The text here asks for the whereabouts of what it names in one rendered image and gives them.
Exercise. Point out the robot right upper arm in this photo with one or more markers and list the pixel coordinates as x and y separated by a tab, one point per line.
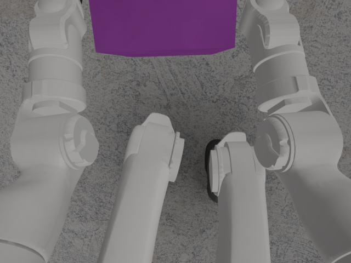
303	149

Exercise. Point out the robot right forearm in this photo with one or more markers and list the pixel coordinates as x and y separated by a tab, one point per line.
278	59

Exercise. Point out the right robot thigh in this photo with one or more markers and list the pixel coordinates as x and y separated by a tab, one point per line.
243	235

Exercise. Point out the carton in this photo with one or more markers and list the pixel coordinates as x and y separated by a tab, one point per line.
141	28

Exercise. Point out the robot left upper arm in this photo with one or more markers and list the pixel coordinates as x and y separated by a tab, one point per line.
51	153

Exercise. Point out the robot right foot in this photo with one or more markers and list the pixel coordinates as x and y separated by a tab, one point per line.
210	146

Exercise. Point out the robot left forearm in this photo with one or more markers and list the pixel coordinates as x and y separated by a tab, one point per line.
55	61

